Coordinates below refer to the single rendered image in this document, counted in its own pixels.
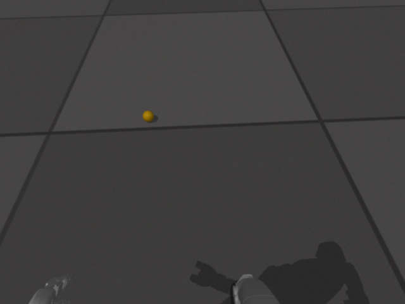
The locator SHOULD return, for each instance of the ball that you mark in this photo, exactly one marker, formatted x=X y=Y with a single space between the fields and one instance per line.
x=148 y=116

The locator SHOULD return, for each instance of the left robot hand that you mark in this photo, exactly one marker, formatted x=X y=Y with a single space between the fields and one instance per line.
x=51 y=290

